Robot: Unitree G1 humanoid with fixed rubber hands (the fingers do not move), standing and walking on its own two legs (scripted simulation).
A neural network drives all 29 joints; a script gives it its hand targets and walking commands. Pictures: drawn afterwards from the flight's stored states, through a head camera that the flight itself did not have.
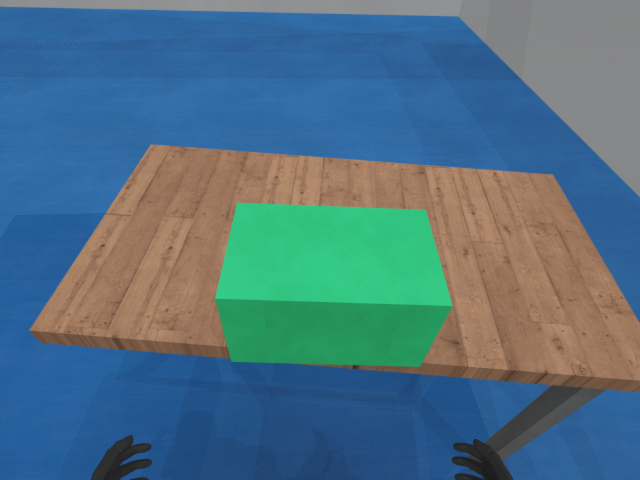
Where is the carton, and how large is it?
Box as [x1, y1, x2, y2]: [215, 203, 451, 366]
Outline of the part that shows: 237,203 215,297 231,361 406,366 420,365 451,307 451,302 425,210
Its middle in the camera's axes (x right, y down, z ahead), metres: +0.02 +0.07 +0.58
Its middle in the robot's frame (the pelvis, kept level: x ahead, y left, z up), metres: +0.41 +0.01 +0.01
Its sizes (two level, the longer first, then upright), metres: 0.284 0.172 0.164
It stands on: a table, 0.70 m high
